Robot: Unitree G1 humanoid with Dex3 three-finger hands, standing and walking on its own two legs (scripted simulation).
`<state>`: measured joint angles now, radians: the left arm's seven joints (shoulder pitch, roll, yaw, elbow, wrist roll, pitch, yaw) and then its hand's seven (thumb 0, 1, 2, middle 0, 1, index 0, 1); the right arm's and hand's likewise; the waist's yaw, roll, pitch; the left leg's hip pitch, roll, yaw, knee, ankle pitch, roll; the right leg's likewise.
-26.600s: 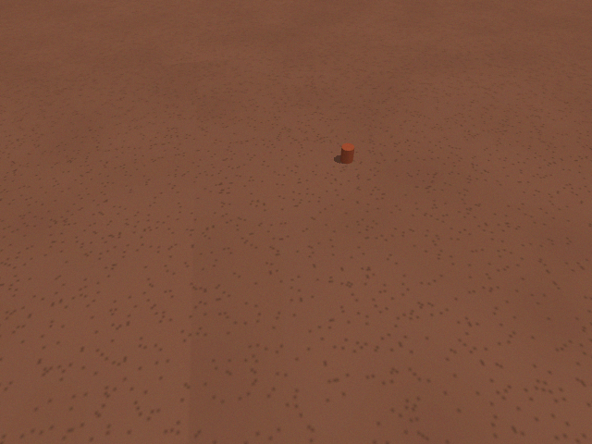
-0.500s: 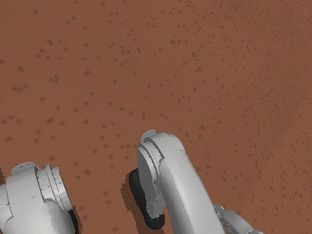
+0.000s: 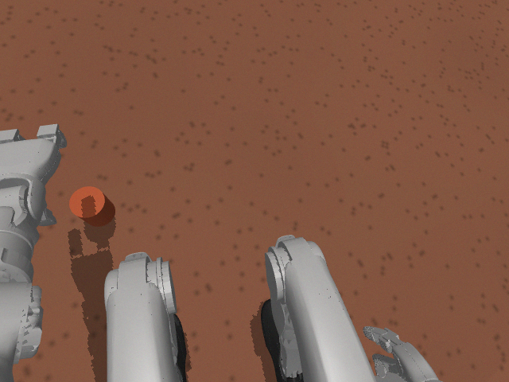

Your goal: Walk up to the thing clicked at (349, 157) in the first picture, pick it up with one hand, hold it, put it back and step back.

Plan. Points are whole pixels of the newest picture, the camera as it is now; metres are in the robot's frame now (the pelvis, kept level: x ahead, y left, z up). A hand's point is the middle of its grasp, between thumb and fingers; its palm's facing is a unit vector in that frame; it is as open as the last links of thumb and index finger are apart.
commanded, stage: withdraw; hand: left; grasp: from above
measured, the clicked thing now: (93, 207) +0.47 +0.30 -0.33
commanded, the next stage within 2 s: home in 0.28 s
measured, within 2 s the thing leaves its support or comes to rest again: neither
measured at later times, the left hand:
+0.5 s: hand (60, 192) +0.46 +0.32 -0.19, palm faces -0.35 -0.06 -0.93, open 13.6 cm
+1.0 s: hand (0, 257) +0.32 +0.28 +0.01, palm faces -0.23 -0.69 -0.69, open 7.8 cm
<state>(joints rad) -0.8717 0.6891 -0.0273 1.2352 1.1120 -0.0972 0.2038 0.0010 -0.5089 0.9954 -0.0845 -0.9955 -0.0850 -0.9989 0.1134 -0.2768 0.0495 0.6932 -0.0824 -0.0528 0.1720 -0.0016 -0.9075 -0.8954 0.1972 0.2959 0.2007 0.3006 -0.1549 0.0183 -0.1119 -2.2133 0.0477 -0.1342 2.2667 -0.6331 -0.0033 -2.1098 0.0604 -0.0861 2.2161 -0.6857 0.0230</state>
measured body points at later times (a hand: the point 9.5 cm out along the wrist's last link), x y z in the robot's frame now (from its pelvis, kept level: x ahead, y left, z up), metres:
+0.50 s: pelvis +0.00 +0.00 -0.04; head +0.23 +0.07 +0.34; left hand +0.47 +0.32 -0.14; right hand +0.04 -0.27 -0.14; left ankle +0.09 +0.13 -0.34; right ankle +0.10 -0.12 -0.34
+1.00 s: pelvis +0.01 +0.01 +0.13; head +0.17 +0.06 +0.55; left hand +0.33 +0.32 +0.05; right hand +0.21 -0.24 +0.02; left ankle +0.09 +0.13 -0.34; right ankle +0.10 -0.12 -0.34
